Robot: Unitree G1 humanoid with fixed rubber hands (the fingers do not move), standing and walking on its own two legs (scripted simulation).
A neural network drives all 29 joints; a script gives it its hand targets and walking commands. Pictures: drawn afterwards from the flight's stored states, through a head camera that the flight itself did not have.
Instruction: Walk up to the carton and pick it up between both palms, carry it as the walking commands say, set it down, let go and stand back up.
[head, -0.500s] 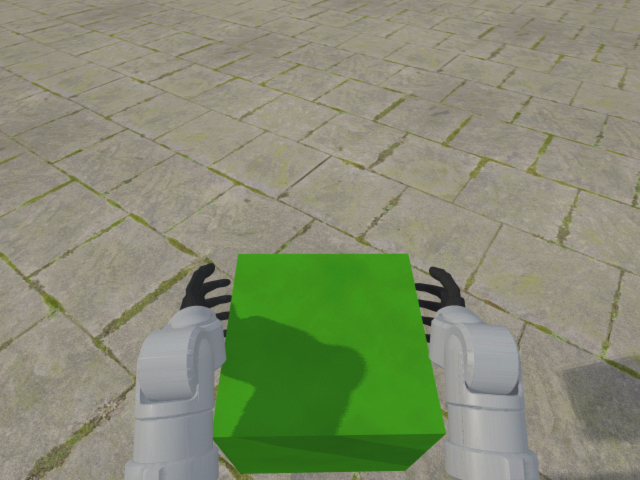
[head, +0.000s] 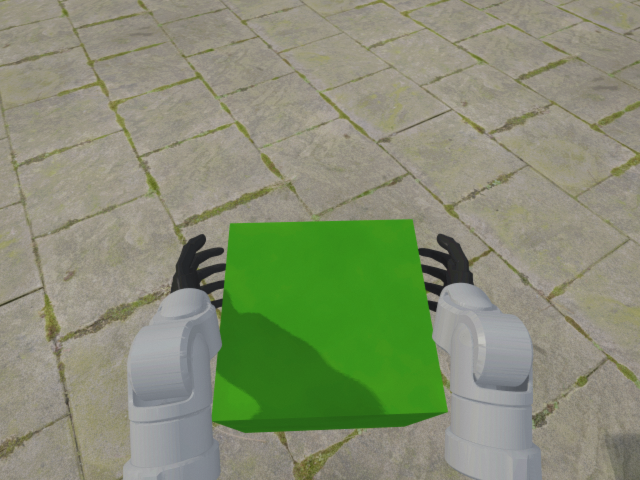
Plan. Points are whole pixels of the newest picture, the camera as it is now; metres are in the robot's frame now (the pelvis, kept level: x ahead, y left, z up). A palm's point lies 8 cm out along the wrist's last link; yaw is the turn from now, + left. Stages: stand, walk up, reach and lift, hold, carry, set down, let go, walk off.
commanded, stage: carry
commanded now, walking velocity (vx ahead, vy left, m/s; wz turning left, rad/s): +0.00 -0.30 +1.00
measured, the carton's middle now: (323, 332) +0.30 +0.00 -0.01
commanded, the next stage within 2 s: none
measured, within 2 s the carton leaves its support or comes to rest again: neither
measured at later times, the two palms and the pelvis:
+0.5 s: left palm (244, 408) +0.19 +0.07 +0.10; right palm (492, 282) +0.31 -0.19 +0.09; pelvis -0.02 -0.19 +0.02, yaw +28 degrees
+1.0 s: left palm out of the picture +0.10 -0.02 +0.10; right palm (480, 263) +0.34 -0.19 +0.08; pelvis +0.05 -0.35 +0.01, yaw +55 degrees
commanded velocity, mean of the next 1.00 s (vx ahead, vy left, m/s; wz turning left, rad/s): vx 0.00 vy -0.30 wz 1.00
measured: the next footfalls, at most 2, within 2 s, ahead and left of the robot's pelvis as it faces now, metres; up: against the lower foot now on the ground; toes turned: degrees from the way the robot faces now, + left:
right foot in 0.30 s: +0.08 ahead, -0.27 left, +0.00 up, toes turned +9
left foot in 0.60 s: -0.06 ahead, -0.14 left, +0.00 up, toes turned +43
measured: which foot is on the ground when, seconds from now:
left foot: down 0.00-0.30, up 0.32-0.58, down 0.60-1.00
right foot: down 0.00-0.00, up 0.02-0.28, down 0.30-0.60, up 0.62-0.98, down 1.00-1.00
